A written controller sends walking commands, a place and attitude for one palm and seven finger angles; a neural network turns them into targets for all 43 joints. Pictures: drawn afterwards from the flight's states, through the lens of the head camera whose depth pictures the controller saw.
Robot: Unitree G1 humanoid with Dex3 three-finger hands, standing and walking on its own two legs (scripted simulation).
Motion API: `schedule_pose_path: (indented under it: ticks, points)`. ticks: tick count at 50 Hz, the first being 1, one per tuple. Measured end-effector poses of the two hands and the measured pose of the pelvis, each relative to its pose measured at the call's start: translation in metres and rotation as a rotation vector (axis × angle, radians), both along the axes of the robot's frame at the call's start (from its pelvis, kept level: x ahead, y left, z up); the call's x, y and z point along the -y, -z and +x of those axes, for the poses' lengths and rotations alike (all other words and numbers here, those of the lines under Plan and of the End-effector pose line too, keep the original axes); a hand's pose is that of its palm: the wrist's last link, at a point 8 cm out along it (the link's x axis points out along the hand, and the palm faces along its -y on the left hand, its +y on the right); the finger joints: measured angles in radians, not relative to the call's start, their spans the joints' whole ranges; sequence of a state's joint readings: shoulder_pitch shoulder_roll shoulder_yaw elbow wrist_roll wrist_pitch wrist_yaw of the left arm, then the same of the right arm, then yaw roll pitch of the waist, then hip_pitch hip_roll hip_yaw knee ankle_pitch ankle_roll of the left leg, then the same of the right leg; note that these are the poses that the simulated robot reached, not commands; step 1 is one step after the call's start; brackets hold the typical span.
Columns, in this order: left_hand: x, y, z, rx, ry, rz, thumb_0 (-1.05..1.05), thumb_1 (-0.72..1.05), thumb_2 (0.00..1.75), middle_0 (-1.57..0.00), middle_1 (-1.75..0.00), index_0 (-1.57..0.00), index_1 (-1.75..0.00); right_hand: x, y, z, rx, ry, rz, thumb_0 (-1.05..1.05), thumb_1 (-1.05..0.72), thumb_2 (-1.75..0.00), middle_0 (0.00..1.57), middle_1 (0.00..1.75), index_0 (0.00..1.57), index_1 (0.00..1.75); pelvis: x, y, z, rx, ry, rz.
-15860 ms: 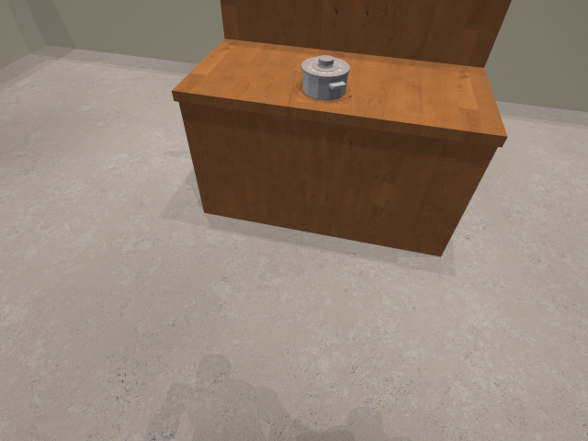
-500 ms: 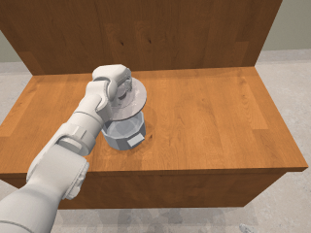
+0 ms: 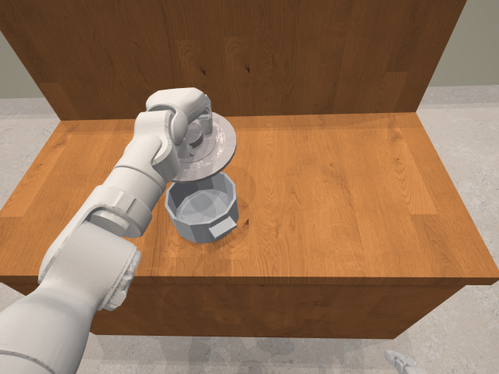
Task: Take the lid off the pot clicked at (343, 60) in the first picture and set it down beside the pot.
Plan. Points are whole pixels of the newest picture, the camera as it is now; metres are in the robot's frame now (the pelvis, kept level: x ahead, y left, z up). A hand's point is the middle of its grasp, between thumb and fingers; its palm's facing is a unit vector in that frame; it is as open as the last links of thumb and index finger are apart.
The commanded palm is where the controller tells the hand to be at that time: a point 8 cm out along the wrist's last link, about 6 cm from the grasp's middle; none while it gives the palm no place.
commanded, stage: lift the lid straight up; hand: left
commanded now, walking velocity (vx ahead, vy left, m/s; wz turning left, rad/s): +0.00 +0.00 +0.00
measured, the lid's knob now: (188, 135) +0.49 +0.11 +0.12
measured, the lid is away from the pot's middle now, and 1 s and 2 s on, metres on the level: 0.01 0.10 0.21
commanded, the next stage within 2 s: move the lid sideways beside the pot in 0.06 s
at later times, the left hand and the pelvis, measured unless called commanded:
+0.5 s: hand (161, 139) +0.46 +0.15 +0.14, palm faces -0.30 -0.05 -0.95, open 8.0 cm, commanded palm +0.46 +0.15 +0.21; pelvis +0.00 +0.00 +0.00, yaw +0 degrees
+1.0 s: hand (124, 141) +0.46 +0.21 +0.14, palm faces -0.31 -0.04 -0.95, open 7.9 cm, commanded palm +0.45 +0.21 +0.21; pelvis +0.00 +0.01 +0.00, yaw +0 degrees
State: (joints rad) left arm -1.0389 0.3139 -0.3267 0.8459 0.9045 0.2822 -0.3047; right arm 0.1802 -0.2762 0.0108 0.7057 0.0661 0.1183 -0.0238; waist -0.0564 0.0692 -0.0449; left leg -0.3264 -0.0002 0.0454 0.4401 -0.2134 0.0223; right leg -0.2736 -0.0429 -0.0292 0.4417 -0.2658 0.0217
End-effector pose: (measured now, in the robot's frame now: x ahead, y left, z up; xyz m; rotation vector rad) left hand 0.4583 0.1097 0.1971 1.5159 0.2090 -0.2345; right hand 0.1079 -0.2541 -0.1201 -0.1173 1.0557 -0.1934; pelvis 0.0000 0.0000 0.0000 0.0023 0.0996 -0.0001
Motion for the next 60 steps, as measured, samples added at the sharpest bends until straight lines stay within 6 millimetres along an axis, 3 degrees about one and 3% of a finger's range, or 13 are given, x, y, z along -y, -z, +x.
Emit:
schedule_pose_path:
  ticks: [7,14,21,28,39,60]
  points:
    - [0.001,0.003,-0.006,-0.013,0.037,0.025,0.03,0.16,0.79,-0.57,-0.99,-0.65,-1.01,-0.006,-0.002,0.007,0.023,-0.019,0.002,0.01,-0.91,-0.89,0.2,0.3,0.2,0.3,-0.002,0.0,-0.002,0.004,-0.009,-0.001]
    - [-0.002,0.002,-0.003,-0.003,0.034,-0.015,0.03,0.16,0.79,-0.57,-0.99,-0.65,-1.01,-0.01,-0.001,0.001,0.018,-0.012,-0.002,0.01,-0.91,-0.89,0.2,0.3,0.2,0.3,-0.003,0.0,-0.005,0.001,-0.002,0.0]
    - [-0.025,-0.003,0.003,0.011,-0.039,0.01,0.03,0.16,0.79,-0.57,-0.99,-0.65,-1.01,-0.006,0.001,-0.017,-0.023,0.017,-0.004,0.01,-0.91,-0.89,0.2,0.3,0.2,0.3,-0.004,0.0,-0.004,-0.006,0.008,-0.001]
    - [-0.046,0.004,-0.001,-0.051,-0.053,0.013,0.03,0.16,0.78,-0.57,-0.99,-0.65,-1.02,0.001,0.001,-0.028,-0.056,0.03,-0.031,0.01,-0.91,-0.89,0.2,0.3,0.2,0.3,-0.005,-0.001,-0.003,0.0,0.001,-0.004]
    - [-0.064,0.0,-0.003,-0.024,-0.021,0.007,0.03,0.16,0.79,-0.57,-0.99,-0.65,-1.01,0.002,-0.005,-0.021,-0.038,0.021,-0.052,0.01,-0.91,-0.89,0.2,0.3,0.2,0.3,-0.008,-0.001,-0.004,0.002,-0.004,-0.007]
    - [-0.123,0.001,-0.013,-0.062,-0.082,0.019,0.03,0.16,0.79,-0.57,-0.99,-0.65,-1.02,-0.003,-0.009,-0.016,-0.045,0.014,-0.062,0.01,-0.9,-0.89,0.2,0.3,0.2,0.3,-0.012,-0.001,-0.007,0.001,-0.008,-0.016]
